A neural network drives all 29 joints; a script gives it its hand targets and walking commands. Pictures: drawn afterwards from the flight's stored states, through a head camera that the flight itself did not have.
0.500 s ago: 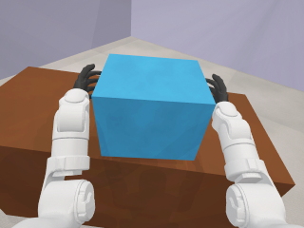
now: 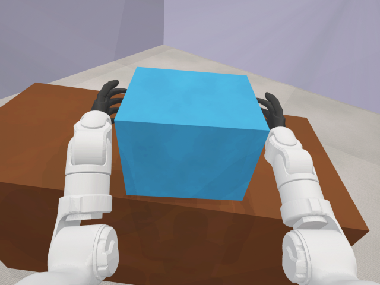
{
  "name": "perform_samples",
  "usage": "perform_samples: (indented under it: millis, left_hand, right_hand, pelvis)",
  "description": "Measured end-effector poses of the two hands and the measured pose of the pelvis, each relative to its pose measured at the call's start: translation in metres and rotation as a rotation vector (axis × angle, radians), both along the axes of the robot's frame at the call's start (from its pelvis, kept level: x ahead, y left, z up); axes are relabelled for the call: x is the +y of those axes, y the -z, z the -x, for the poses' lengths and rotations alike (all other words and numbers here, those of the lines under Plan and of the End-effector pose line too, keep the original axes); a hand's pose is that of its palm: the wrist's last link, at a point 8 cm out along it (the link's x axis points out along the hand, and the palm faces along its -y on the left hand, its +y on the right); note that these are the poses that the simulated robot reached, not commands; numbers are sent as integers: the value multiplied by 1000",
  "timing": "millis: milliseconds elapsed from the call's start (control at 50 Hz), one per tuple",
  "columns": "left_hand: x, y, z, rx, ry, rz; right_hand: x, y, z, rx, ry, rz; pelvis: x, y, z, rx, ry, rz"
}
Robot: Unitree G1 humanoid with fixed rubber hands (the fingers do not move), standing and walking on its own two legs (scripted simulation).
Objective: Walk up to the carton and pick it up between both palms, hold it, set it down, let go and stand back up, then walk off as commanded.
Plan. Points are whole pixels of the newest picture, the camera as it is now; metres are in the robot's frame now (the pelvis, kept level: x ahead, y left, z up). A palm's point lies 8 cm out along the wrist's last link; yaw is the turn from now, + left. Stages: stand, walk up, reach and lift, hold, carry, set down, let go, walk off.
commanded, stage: hold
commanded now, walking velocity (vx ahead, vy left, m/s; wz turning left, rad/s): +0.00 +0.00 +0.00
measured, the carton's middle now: (188, 132) +0.41 +0.02 +0.15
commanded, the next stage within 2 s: set down in 0.78 s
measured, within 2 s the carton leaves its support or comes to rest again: neither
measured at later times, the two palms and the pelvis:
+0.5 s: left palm (101, 116) +0.36 +0.20 +0.21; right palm (274, 129) +0.38 -0.15 +0.20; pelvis +0.00 +0.00 +0.00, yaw +0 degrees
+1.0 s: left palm (100, 113) +0.36 +0.20 +0.22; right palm (274, 125) +0.38 -0.15 +0.21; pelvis +0.00 +0.00 +0.00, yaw +0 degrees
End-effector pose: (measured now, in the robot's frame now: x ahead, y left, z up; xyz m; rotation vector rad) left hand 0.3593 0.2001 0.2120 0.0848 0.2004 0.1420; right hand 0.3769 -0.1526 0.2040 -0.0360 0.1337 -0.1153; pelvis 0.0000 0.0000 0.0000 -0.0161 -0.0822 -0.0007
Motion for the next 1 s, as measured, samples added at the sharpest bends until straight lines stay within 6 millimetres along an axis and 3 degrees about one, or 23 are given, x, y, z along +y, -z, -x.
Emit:
perform_samples:
  millis: [780, 1000]
  left_hand:
    - [0, 0, 0, 1, 0, -3]
    - [1, -8, 3, -52, -11, 15]
  right_hand:
    - [0, 0, 0, -1, 1, 0]
    - [2, -10, -1, -41, -7, -10]
  pelvis:
    - [0, 0, 0, 0, 0, 0]
    - [0, 0, 0, 0, 0, 0]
